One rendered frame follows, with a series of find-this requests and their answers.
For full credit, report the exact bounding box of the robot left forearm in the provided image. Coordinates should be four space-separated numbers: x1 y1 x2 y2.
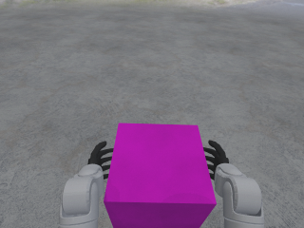
59 163 105 228

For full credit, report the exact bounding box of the robot right hand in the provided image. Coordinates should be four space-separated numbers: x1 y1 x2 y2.
203 140 229 180

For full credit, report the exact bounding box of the robot right forearm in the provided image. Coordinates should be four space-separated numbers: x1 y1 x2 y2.
214 163 265 228

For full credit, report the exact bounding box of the robot left hand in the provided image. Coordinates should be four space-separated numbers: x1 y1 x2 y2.
87 141 114 180

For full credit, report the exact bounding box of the carton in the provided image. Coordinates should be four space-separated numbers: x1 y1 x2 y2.
104 123 217 228

